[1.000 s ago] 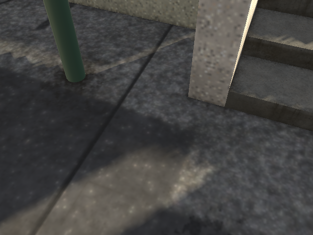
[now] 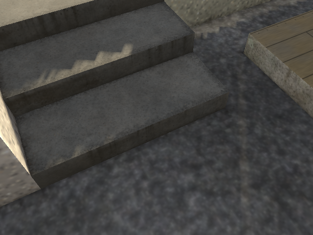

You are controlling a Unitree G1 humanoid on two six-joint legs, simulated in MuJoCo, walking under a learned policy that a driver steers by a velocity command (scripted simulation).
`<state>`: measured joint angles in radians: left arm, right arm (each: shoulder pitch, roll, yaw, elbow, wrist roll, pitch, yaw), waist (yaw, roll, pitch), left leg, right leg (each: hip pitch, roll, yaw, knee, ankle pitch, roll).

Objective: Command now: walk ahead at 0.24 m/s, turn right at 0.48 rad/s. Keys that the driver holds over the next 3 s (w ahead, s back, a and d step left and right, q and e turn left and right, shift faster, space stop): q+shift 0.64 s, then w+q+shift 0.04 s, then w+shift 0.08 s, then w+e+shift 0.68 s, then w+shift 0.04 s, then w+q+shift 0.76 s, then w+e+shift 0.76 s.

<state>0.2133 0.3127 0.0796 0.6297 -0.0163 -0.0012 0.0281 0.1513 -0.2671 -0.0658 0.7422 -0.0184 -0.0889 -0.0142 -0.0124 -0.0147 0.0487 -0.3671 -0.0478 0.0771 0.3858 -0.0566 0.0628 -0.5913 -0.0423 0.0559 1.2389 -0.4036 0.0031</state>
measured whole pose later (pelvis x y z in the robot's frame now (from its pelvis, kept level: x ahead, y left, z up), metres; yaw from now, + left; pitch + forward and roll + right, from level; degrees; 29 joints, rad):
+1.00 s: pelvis +0.19 +0.06 +0.01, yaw +28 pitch +3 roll +0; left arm 0.23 0.30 0.07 0.74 0.03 0.00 -0.09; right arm 0.34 -0.28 -0.04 0.69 -0.03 -0.07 0.02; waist -0.01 0.00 -0.08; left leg -0.03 -0.02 0.01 0.23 -0.26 0.04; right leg -0.63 -0.04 0.02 0.81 -0.09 0.01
